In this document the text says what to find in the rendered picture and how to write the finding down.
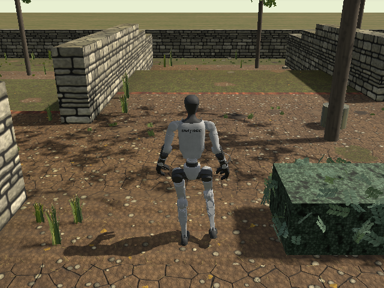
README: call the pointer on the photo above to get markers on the robot left thigh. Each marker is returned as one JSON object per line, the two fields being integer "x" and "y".
{"x": 179, "y": 183}

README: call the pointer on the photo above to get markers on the left robot hand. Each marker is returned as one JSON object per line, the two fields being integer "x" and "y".
{"x": 158, "y": 169}

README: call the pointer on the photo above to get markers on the right robot hand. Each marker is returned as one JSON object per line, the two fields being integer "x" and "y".
{"x": 226, "y": 171}

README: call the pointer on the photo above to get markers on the robot left forearm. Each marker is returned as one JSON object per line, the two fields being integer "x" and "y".
{"x": 162, "y": 158}

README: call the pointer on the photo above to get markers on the robot right forearm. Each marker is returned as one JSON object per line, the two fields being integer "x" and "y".
{"x": 221, "y": 159}

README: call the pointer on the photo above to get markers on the right robot shin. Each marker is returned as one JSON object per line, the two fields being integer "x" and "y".
{"x": 210, "y": 206}

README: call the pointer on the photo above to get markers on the left robot upper arm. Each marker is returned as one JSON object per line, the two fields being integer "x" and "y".
{"x": 173, "y": 126}

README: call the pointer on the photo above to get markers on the right robot upper arm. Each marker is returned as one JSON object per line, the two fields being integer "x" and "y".
{"x": 210, "y": 126}

